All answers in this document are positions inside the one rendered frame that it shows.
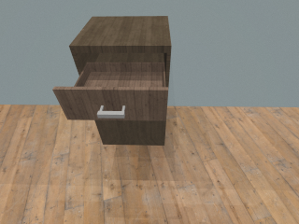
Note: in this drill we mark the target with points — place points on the handle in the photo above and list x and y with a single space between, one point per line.
111 114

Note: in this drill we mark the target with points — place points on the cabinet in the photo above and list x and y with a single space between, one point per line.
126 39

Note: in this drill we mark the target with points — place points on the drawer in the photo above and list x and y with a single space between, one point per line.
141 87

